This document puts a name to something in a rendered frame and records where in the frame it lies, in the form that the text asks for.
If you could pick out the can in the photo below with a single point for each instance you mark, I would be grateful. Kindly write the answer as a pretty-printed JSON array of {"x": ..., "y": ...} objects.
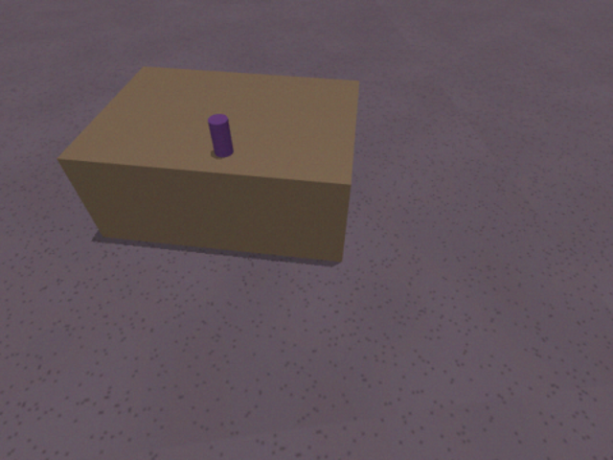
[{"x": 221, "y": 135}]

